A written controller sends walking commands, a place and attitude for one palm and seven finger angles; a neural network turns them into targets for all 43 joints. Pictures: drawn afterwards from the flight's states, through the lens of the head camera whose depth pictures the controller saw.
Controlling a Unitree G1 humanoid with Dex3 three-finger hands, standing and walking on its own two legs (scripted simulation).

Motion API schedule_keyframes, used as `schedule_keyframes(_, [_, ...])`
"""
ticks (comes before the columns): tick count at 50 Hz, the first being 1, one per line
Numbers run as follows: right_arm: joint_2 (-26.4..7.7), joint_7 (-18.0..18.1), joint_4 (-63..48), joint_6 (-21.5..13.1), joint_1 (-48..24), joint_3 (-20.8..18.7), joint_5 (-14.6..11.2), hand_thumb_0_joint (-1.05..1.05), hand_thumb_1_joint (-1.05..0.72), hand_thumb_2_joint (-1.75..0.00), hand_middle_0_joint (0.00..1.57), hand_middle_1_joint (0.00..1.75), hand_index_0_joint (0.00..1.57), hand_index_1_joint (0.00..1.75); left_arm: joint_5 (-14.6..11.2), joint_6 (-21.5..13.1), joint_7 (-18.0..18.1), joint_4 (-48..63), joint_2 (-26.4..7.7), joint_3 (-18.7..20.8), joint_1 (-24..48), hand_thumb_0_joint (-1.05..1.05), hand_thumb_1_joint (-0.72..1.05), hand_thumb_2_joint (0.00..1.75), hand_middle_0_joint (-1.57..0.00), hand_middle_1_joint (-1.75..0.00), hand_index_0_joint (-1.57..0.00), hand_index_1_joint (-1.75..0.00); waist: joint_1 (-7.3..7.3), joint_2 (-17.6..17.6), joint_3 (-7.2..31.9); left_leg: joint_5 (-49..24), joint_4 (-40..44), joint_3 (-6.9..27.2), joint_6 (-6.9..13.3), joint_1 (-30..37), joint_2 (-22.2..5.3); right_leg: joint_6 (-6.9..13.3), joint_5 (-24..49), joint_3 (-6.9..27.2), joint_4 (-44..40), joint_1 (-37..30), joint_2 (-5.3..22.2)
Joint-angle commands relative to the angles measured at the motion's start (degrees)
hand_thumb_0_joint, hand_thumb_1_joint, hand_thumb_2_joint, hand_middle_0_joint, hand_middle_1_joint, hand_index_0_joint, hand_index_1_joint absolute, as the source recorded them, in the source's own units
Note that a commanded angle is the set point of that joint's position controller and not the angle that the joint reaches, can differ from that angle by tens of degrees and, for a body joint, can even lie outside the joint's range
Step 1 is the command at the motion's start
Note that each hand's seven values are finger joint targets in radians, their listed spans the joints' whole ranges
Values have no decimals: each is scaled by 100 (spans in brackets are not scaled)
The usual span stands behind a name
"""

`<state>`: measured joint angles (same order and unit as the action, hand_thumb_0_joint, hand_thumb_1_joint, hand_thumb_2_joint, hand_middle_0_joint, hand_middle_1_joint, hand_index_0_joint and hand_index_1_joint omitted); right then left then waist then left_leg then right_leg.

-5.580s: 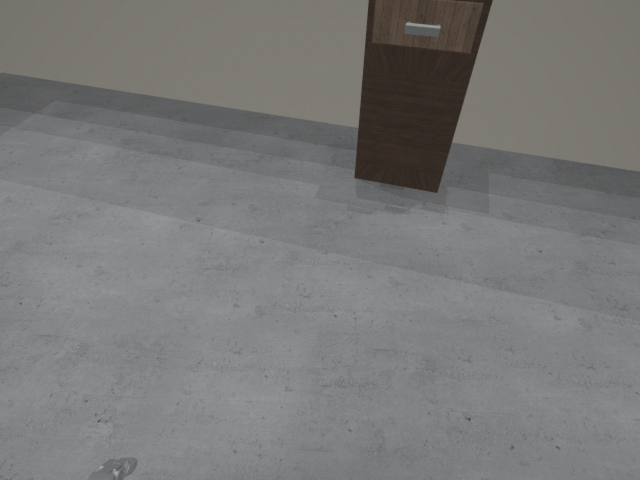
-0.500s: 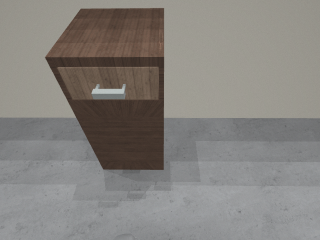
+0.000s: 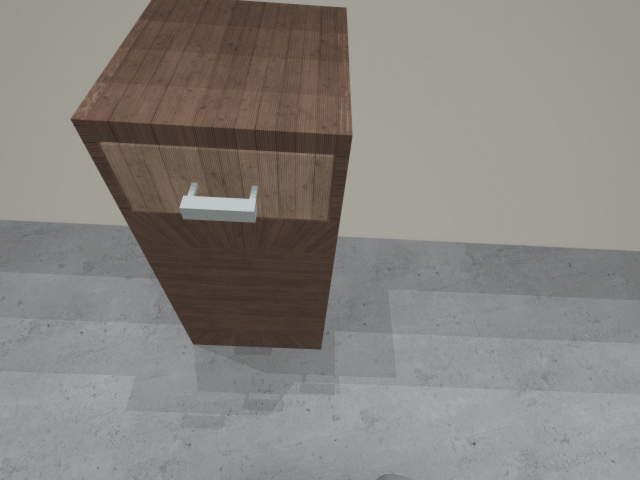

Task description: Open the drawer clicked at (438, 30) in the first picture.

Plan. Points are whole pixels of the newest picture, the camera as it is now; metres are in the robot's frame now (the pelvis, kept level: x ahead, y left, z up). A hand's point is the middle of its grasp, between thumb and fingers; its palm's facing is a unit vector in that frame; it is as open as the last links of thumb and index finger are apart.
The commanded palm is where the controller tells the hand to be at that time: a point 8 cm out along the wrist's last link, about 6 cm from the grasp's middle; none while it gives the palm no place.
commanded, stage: come to a stop and stand still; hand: left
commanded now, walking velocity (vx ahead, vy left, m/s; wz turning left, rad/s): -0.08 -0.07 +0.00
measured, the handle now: (221, 199) +0.53 +0.21 -0.03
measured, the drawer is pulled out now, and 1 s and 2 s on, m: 0.00 0.00 0.00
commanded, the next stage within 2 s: look again from close up in 1.12 s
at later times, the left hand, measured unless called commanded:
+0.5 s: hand out of the picture +0.02 +0.12 -0.15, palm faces +0.10 -0.96 -0.28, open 7.3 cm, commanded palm none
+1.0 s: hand out of the picture -0.05 +0.16 -0.17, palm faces +0.06 -0.98 -0.21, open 7.4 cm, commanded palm none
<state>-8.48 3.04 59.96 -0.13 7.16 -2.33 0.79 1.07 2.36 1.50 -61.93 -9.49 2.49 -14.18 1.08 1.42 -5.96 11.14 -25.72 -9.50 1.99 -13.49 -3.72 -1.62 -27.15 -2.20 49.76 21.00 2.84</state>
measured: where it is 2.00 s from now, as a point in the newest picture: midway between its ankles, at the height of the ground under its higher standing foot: outside the picture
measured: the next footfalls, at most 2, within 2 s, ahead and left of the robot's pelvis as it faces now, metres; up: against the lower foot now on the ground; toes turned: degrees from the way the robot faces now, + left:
right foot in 0.18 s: +0.00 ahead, -0.14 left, +0.00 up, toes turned -3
left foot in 0.70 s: -0.03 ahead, +0.11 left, +0.00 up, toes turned +4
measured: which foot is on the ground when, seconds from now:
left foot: down 0.00-0.20, up 0.22-0.68, down 0.70-1.00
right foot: up 0.00-0.16, down 0.18-1.00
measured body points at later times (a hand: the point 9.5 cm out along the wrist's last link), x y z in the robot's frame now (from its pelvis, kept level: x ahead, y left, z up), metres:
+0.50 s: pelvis -0.03 -0.07 +0.00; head +0.00 -0.11 +0.45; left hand +0.01 +0.17 -0.13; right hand +0.00 -0.32 -0.17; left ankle -0.08 +0.09 -0.67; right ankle +0.00 -0.17 -0.74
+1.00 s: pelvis -0.04 -0.01 +0.00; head -0.03 -0.02 +0.45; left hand -0.05 +0.22 -0.16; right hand +0.01 -0.24 -0.16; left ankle -0.07 +0.10 -0.74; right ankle -0.04 -0.13 -0.74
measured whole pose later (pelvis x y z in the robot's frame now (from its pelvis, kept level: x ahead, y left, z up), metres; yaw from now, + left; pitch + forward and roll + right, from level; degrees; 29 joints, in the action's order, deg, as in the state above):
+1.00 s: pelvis -0.04 -0.01 +0.00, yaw +1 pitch -1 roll +1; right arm -10.3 2.1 61.9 -0.1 11.6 -1.1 0.3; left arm 0.8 0.2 1.3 -64.3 -8.5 0.6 -15.0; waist 1.4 -1.0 -2.2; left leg 16.4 -25.8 -3.2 -0.3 -8.7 -0.3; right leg -0.6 -14.9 -2.4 28.2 12.5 2.5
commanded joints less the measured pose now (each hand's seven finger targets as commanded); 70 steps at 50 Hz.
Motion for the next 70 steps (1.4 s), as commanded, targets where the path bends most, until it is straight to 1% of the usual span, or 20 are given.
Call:
schedule_keyframes(1, [-1151, 30, -186, 77, 471, -286, 49, 0, -90, -90, 20, 30, 20, 30, 11, 69, 9, 395, -376, 160, -335, 0, 90, 90, -20, -30, -20, -30, -137, -875, 970, -3678, 467, 989, 819, 833, -1712, -7, 63, 191, 557, 308, 81])
schedule_keyframes(7, [-1040, -140, -261, 137, 171, -275, 48, 0, -90, -90, 20, 30, 20, 30, -7, -86, 11, 392, -370, 120, -611, 0, 90, 90, -20, -30, -20, -30, 103, -1089, 848, -976, 138, 767, 294, -75, -1106, 20, 1359, -205, -1991, -1082, 15])
schedule_keyframes(8, [-799, -184, -239, 143, 309, -248, -5, 0, -90, -90, 20, 30, 20, 30, 38, -155, 38, 363, -597, 124, -652, 0, 90, 90, -20, -30, -20, -30, 119, -344, 820, -5, -344, 567, 0, -336, -674, 18, 1860, 108, -2770, -1342, 254])
schedule_keyframes(9, [-399, -224, -324, 171, 475, -162, -58, 0, -90, -90, 20, 30, 20, 30, 90, -245, 71, 452, -1051, 141, -421, 0, 90, 90, -20, -30, -20, -30, -38, 1069, 723, 1359, -991, 247, -320, -795, -92, 340, 2059, 1445, -3328, -1166, 1341])
schedule_keyframes(10, [-482, -247, -465, 243, 267, -164, -39, 0, -90, -90, 20, 30, 20, 30, 65, -224, 58, 600, -1361, 177, -294, 0, 90, 90, -20, -30, -20, -30, 125, 1362, 473, 2013, -1658, 570, -321, -773, 66, 787, 1932, 1979, -3738, -477, 1924])
schedule_keyframes(11, [-574, -286, -463, 291, 270, -205, -13, 0, -90, -90, 20, 30, 20, 30, 77, -187, 55, 673, -1381, 176, -117, 0, 90, 90, -20, -30, -20, -30, 72, 790, 357, 1958, -2084, 774, -295, -632, 40, 989, 1273, 1795, -3843, -116, 1975])
schedule_keyframes(16, [-802, -330, -184, 322, 728, -257, 25, 0, -90, -90, 20, 30, 20, 30, 23, -225, 90, 763, -1151, 235, 266, 0, 90, 90, -20, -30, -20, -30, -56, 822, 291, 915, -3216, 1077, -341, -1318, 95, 836, 1580, 1275, -3625, -729, 1547])
schedule_keyframes(21, [-800, -331, -321, 313, 594, -247, 50, 0, -90, -90, 20, 30, 20, 30, 27, -259, 110, 674, -1111, 277, -212, 0, 90, 90, -20, -30, -20, -30, 188, 674, 506, 835, -3106, 1109, -480, -1609, 129, 948, 1928, 1282, -3506, -1476, 1662])
schedule_keyframes(29, [-636, -319, -427, 223, 568, -141, -15, 0, -90, -90, 20, 30, 20, 30, 118, -230, 70, 592, -1265, 316, -253, 0, 90, 90, -20, -30, -20, -30, 222, 1066, 690, 1353, -1501, 805, -398, -746, 238, 1044, 1996, 1251, -3477, -1322, 1548])
schedule_keyframes(32, [-583, -270, -219, 126, 1166, -84, -28, 0, -90, -90, 20, 30, 20, 30, 74, -175, 58, 541, -1230, 307, 28, 0, 90, 90, -20, -30, -20, -30, -95, 1049, 888, 489, -73, 567, -342, 378, 357, 729, 1716, 883, -3102, -844, 1214])
schedule_keyframes(34, [-834, -227, -123, 24, 1358, -88, -16, 0, -90, -90, 20, 30, 20, 30, -23, -123, 30, 507, -879, 183, 0, 0, 90, 90, -20, -30, -20, -30, -178, 2, 968, 93, 730, 983, -217, 1211, -107, 339, 1112, 416, -2372, -147, 632])
schedule_keyframes(36, [-1357, -190, -348, 46, 905, -153, 22, 0, -90, -90, 20, 30, 20, 30, -14, -89, -10, 538, -472, 72, -12, 0, 90, 90, -20, -30, -20, -30, -80, -1355, 451, 601, 1551, 2390, 402, 41, -1465, 42, 146, -182, -1298, 60, 129])
schedule_keyframes(39, [-1004, -122, -304, 14, 421, -23, 54, 0, -90, -90, 20, 30, 20, 30, 44, -60, -37, 277, -440, 36, -49, 0, 90, 90, -20, -30, -20, -30, 54, -1455, -48, 477, 1626, 1823, 434, -475, -913, 80, 457, 10, -768, -165, 147])
schedule_keyframes(44, [-860, -70, -96, -32, 653, 37, 8, 0, -90, -90, 20, 30, 20, 30, -29, -202, -33, 21, -398, -69, -425, 0, 90, 90, -20, -30, -20, -30, 99, -835, 359, -1609, 639, 1307, 346, 433, -599, 36, 1247, 2, -2244, -650, 88])
schedule_keyframes(47, [-670, -90, 2, -96, 871, 65, -72, 0, -90, -90, 20, 30, 20, 30, -33, -323, 30, -107, -662, -91, -513, 0, 90, 90, -20, -30, -20, -30, -63, 7, 748, -1402, 201, 1020, -49, 473, -226, 260, 3413, 549, -2685, -1321, 594])
schedule_keyframes(50, [-673, -98, 148, -62, 917, 65, -50, 0, -90, -90, 20, 30, 20, 30, -45, -339, 48, -148, -594, -117, -321, 0, 90, 90, -20, -30, -20, -30, -121, 711, 720, -966, 305, 996, -133, 604, -237, 287, 3225, 465, -2702, -1218, 542])
schedule_keyframes(60, [-532, -91, 445, -93, 1045, 183, -30, 0, -90, -90, 20, 30, 20, 30, -73, -278, 60, -197, -520, -151, -251, 0, 90, 90, -20, -30, -20, -30, -41, -284, 270, -600, 749, 1076, -121, 328, -261, 233, 2246, 346, -2993, -1266, 394])
schedule_keyframes(61, [-1198, -177, -217, -99, 946, 62, 22, 0, -90, -90, 20, 30, 20, 30, 27, -401, 41, 341, -1331, -210, -200, 0, 90, 90, -20, -30, -20, -30, -201, -25, -223, -706, 567, 1205, -137, 80, -26, 368, 2056, 324, -2569, -915, 160])
schedule_keyframes(63, [-1115, -56, -319, -261, 960, -22, 102, 0, -90, -90, 20, 30, 20, 30, 6, -427, 62, 367, -1084, 12, -274, 0, 90, 90, -20, -30, -20, -30, -143, -796, 1004, -1271, 23, 1222, 4, 209, -158, 464, 2658, 377, -2156, -1264, 363])
schedule_keyframes(70, [-934, -60, -436, -137, 1250, 1, 16, 0, -90, -90, 20, 30, 20, 30, -21, -328, 69, 660, -907, -48, -292, 0, 90, 90, -20, -30, -20, -30, -188, 192, 552, -575, -134, 1096, -15, -150, -91, 456, 2762, 437, -2306, -1086, 435])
